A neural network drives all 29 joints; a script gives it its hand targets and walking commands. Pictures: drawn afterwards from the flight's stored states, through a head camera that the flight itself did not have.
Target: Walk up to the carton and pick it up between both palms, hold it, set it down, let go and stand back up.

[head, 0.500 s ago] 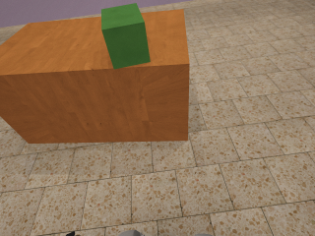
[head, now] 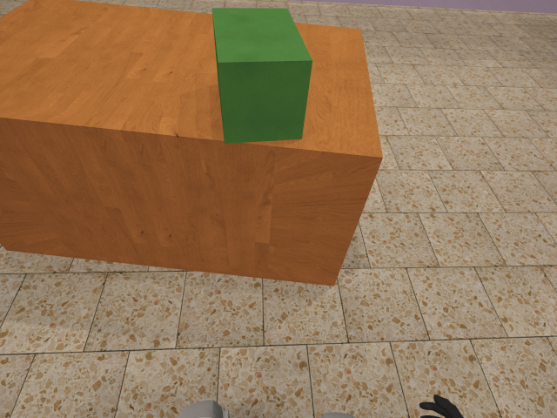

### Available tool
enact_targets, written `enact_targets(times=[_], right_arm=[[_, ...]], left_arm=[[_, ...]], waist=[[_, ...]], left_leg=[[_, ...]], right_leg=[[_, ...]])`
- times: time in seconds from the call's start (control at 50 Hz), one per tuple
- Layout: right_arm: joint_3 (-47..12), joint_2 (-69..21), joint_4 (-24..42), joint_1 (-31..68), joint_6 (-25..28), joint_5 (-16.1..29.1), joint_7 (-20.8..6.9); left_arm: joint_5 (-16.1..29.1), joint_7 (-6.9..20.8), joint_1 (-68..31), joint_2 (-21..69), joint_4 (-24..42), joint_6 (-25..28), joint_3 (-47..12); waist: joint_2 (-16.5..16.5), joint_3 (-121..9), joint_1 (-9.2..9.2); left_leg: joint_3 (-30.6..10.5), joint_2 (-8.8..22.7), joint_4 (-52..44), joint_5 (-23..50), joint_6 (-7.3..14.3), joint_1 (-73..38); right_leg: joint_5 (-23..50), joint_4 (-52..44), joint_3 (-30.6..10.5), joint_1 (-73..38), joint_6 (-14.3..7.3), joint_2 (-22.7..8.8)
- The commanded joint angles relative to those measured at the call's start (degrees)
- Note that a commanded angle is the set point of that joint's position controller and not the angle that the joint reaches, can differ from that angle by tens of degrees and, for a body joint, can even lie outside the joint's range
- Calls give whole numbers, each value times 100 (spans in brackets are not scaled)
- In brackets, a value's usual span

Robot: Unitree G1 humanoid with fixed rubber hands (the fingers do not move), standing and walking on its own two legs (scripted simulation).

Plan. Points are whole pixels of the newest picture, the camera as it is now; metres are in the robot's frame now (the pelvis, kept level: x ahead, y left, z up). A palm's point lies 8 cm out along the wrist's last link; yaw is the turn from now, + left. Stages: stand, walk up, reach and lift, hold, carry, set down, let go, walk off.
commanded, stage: walk up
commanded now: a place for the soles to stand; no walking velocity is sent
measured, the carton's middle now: (257, 73) +0.89 +0.09 +0.03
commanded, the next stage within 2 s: none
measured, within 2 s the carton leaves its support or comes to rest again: neither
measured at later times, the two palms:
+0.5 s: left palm (112, 353) +0.22 +0.26 -0.07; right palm (442, 384) +0.21 -0.26 -0.11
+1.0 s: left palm (120, 257) +0.41 +0.32 -0.11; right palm (399, 296) +0.35 -0.21 -0.09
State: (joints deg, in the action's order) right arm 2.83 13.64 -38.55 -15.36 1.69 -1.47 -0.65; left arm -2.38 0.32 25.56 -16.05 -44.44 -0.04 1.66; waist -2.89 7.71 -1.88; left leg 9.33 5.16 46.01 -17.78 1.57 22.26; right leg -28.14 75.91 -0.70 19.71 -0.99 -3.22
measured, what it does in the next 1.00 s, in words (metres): walks ahead: right foot, then left foot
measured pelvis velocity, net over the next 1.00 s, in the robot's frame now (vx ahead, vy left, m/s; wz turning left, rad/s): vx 0.32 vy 0.06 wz -0.05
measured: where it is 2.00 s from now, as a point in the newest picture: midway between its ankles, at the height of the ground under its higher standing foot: (253, 381)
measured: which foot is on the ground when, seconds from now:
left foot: down 0.00-0.28, up 0.30-0.68, down 0.70-1.00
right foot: up 0.00-0.22, down 0.24-0.74, up 0.76-1.00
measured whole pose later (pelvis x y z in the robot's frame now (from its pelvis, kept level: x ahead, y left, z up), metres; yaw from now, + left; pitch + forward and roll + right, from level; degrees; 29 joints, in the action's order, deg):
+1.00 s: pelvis +0.32 +0.06 +0.01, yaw -3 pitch -5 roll +2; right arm 1.9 13.6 -39.9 -21.0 0.6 -1.8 0.6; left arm -1.9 0.2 16.5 -17.1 -41.1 -1.7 2.7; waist -5.3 7.4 1.5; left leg 9.0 5.1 43.1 -20.4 -0.3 17.2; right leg -26.0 57.8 3.0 26.5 0.2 -4.0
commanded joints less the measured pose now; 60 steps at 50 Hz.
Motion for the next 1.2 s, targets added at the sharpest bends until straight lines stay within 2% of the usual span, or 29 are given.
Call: enact_targets(times=[0.0, 0.14, 0.18, 0.2, 0.22, 0.24, 0.26, 0.28, 0.32, 0.46, 0.52, 0.6, 0.64, 0.66, 0.68, 0.7, 0.72, 0.74, 0.76, 0.82, 0.88, 0.96, 1.0, 1.02, 1.04, 1.06, 1.08, 1.12, 1.18], right_arm=[[245, 1121, 232, -491, 139, -19, 91], [193, 1290, 152, -463, 135, -98, 48], [113, 1221, 157, -421, 61, -108, 22], [35, 1035, 154, -503, 6, -115, -13], [-53, 779, 194, -663, -51, -122, -42], [-136, 602, 361, -723, -115, -76, -101], [49, 1145, 377, -592, -259, -58, -114], [91, 1305, 502, -403, -334, -64, -112], [76, 1101, 496, -375, -285, -135, -133], [94, 702, 418, -552, -221, -89, -241], [108, 602, 438, -340, -158, -28, -278], [230, 633, 390, -561, -48, 14, -271], [370, 793, 242, -1124, 16, -43, -157], [493, 1048, 97, -1651, 72, -97, -75], [627, 1461, 65, -2049, 120, -168, 21], [662, 1913, 303, -1852, 88, -117, 103], [684, 1937, 332, -1493, -14, 26, 133], [614, 1767, 328, -1260, -10, 82, 140], [510, 1559, 401, -1014, -18, 70, 161], [318, 1231, 415, -536, 68, 24, 177], [248, 1159, 444, -355, 65, -27, 170], [153, 1159, 537, -187, -10, -31, 167], [126, 1309, 617, -85, -107, 43, 174], [101, 1246, 665, -155, -163, 72, 161], [23, 1031, 715, -326, -173, 135, 149], [-31, 767, 767, -578, -227, 238, 172], [56, 902, 663, -690, -335, 227, 255], [128, 1114, 545, -543, -345, 163, 291], [116, 931, 577, -630, -208, 133, 247]], left_arm=[[-24, 33, 123, -387, 760, 168, 233], [44, 187, -406, -274, 993, 260, 231], [18, 144, -35, -398, 956, 347, 324], [-6, 103, 320, -562, 869, 386, 420], [-40, 51, 719, -830, 803, 409, 526], [-42, -58, 965, -1357, 957, 399, 659], [41, -196, 778, -1472, 902, 329, 676], [82, -285, 513, -1368, 901, 314, 628], [91, -333, 307, -1186, 984, 376, 485], [-8, -281, -277, -908, 816, 493, 302], [-31, -233, -327, -941, 719, 489, 302], [-18, -162, -548, -1120, 657, 434, 340], [-9, -118, -522, -1014, 644, 347, 279], [-21, -83, -345, -807, 612, 324, 210], [29, -38, -53, -383, 625, 300, 77], [85, -21, 390, -293, 778, 227, 29], [54, -63, 212, -736, 777, 74, 194], [13, -74, -102, -891, 829, -6, 235], [-28, -64, -159, -840, 774, -47, 270], [-58, -62, -61, -477, 705, -11, 234], [26, -43, -130, -424, 691, -73, 206], [101, -3, -388, -312, 754, -84, 140], [66, 0, -332, -450, 781, -38, 206], [47, 6, -405, -728, 853, -10, 278], [8, -20, -571, -1141, 954, 14, 377], [53, -26, -894, -1563, 1134, -7, 431], [160, -74, -1220, -1414, 1144, -52, 394], [126, -153, -1381, -1033, 1211, -80, 271], [110, -157, -1426, -1011, 1171, -117, 209]], waist=[[1195, -244, 296], [1169, -127, 211], [854, -318, -81], [387, -483, -253], [-448, -632, -424], [-1523, -726, -570], [-1042, -335, -505], [-809, 80, -412], [-529, 184, -298], [-625, 271, 18], [-657, 388, 39], [-766, 150, 324], [-279, -87, 623], [481, -515, 874], [1700, -817, 1061], [2204, -950, 686], [1741, -637, 630], [1367, -289, 584], [1205, -198, 529], [1205, -162, 271], [1534, -245, 178], [1579, -449, 144], [1394, -762, -34], [911, -925, -55], [-99, -1168, 13], [-929, -1301, 159], [-972, -1333, 40], [-882, -1109, 22], [-827, -1383, 160]], left_leg=[[-2263, 1576, -3063, -863, 1339, -479], [-1492, 1582, -2906, -1257, 1351, 60], [-1022, 1267, -2076, -1776, 1005, 809], [-825, 1036, -1334, -2159, 780, 1201], [-455, 639, -19, -2390, 512, 1869], [70, -62, 2018, -2083, 64, 2199], [-576, -42, 2677, -2093, -32, 2369], [-656, 181, 2947, -1845, -85, 2563], [-835, 421, 3008, -1230, -102, 2772], [-950, 472, 1638, -160, -261, 1635], [-783, 397, 522, 252, -184, 1082], [-389, 135, -487, 618, 3, -716], [-289, -151, -832, 841, 57, -1775], [-395, -293, -1022, 558, 87, -2453], [-1663, 604, -1585, -386, 320, -2648], [-4349, 1942, -2914, -1490, 801, -2364], [-5058, 2228, -3550, -2891, 1347, -1945], [-4803, 2281, -3614, -3045, 1391, -1530], [-3891, 1929, -3494, -2436, 1211, -1281], [-2695, 1678, -2938, -158, 1194, -452], [-1978, 1518, -2531, 1248, 1297, -252], [-1300, 1297, -1680, 3734, 1129, -167], [-1149, 1159, -969, 3309, 874, -22], [-1056, 991, -662, 2340, 596, 140], [-760, 596, -26, 1426, 230, 335], [-464, -91, 681, -304, -95, 242], [-659, -209, 967, -1643, -88, -76], [-835, -229, 1370, -1813, -114, 222], [-933, -194, 748, -1520, -132, 232]], right_leg=[[203, -397, -188, 1240, 40, -237], [824, -3024, 202, 166, -37, -112], [1309, -3636, 398, -1180, -125, 175], [1161, -3843, 212, -1839, -197, 248], [235, -4235, -726, -2374, -379, -178], [-2225, -5761, -3412, -2080, -960, -1702], [-3413, -6599, -4627, -1436, -1396, -2191], [-3292, -6663, -4627, -1316, -1614, -2330], [-1556, -6329, -3684, -1471, -1571, -2126], [396, -6170, -1591, -443, -1522, -1617], [753, -5970, -954, -246, -1361, -1425], [52, -5683, -449, 680, -1011, -1285], [521, -4610, -145, 1006, -717, -987], [1053, -3211, 141, 1089, -512, -653], [613, -1297, 650, 1424, -141, -249], [-709, -521, 470, 1852, 75, 234], [-671, 97, 114, 2047, 71, 89], [-298, 348, -22, 2189, 62, -131], [-25, 230, -64, 2076, 73, -236], [62, -314, -158, 1298, 96, -366], [-34, -1231, 20, 807, 131, -292], [832, -2859, 241, -109, 78, -99], [1923, -3978, 274, -896, -61, 47], [2537, -4423, 72, -1231, -144, -36], [3378, -4655, -821, -1441, -402, -685], [3203, -5302, -2109, -907, -1030, -1493], [2404, -5396, -2312, -283, -1554, -1833], [2494, -5312, -1996, -436, -1597, -1637], [4575, -4674, -1465, -1049, -1432, -1450]])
